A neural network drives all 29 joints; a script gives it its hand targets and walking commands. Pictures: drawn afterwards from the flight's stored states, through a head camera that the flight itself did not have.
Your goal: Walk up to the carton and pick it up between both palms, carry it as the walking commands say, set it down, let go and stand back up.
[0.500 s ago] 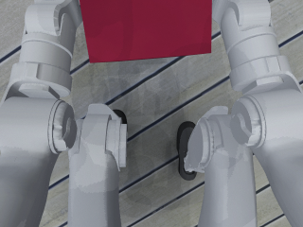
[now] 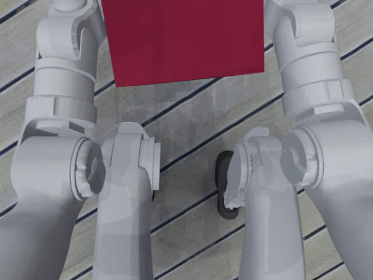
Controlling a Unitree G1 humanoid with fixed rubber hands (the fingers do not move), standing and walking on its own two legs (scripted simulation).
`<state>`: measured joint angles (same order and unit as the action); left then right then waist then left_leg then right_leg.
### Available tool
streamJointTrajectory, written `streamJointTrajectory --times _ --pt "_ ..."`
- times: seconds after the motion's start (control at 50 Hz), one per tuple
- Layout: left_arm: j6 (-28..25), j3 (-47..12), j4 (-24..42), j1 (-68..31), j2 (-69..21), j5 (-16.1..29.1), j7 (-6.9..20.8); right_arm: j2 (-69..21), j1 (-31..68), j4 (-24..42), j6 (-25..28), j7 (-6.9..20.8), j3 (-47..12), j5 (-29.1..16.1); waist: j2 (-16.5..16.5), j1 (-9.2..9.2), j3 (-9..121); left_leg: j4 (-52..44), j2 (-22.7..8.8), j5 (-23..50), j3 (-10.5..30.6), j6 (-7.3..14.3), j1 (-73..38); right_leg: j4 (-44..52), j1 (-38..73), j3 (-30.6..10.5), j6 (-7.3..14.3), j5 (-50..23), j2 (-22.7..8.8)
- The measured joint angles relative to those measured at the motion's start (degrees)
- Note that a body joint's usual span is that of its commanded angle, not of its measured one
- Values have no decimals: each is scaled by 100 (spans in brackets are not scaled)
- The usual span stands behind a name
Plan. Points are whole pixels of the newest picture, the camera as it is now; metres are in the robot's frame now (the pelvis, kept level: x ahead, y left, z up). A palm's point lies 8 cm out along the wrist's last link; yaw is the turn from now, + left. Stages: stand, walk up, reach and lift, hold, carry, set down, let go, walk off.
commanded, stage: reach and lift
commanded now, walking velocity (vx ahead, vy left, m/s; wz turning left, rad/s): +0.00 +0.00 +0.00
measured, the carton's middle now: (180, 14) +0.54 +0.05 -0.15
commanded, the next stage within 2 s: none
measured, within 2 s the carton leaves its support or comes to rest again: neither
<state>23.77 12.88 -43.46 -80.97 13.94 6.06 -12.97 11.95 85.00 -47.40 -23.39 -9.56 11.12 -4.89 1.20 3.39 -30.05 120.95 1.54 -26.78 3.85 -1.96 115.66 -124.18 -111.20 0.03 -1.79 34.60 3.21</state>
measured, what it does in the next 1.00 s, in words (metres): rises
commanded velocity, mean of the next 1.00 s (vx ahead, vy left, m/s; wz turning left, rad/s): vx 0.00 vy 0.00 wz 0.00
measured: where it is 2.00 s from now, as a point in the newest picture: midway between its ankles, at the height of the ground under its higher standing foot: (186, 189)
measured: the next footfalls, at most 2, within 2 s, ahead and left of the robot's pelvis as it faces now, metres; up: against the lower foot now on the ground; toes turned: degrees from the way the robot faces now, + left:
none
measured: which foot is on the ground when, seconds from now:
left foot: down 0.00-1.00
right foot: down 0.00-1.00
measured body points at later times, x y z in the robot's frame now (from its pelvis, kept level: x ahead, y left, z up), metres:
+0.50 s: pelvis -0.01 +0.00 +0.05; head +0.31 +0.04 +0.35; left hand +0.54 +0.20 -0.02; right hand +0.57 -0.08 -0.01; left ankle +0.16 +0.13 -0.36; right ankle +0.13 -0.12 -0.36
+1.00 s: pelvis -0.03 +0.00 +0.10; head +0.27 +0.04 +0.42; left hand +0.51 +0.20 +0.05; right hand +0.55 -0.08 +0.06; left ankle +0.16 +0.13 -0.36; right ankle +0.13 -0.12 -0.36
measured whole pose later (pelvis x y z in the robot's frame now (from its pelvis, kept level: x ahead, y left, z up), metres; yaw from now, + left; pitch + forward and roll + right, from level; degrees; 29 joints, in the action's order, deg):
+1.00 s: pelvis -0.03 +0.00 +0.10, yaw +2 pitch +15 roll -1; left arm 29.0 15.5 -37.6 -76.9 9.5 2.3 -13.7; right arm 9.2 79.0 -41.6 -27.4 -6.6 17.4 -0.5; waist 1.0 3.2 -30.0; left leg 100.9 2.7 -21.5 3.8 -2.0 94.5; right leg -104.7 -90.8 -0.9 -1.8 29.1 3.2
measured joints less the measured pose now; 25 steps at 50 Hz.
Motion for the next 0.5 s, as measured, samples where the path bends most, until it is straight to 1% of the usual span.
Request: streamJointTrajectory --times 0.14,0.28,0.5 --pt "88 126 40 -8 -84 -124 0 -78 -28 0 -19 68 239 147 0 0 6 -263 42 101 0 0 -248 243 245 -11 0 -82 0" --pt "238 136 210 11 -127 -175 -5 -83 -113 235 -183 93 267 183 0 0 6 -505 73 177 0 0 -473 469 462 -23 0 -150 0" --pt "368 224 340 53 -243 -315 -16 -143 -217 368 -275 179 454 308 0 0 7 -954 88 252 0 0 -964 919 942 -42 0 -238 0"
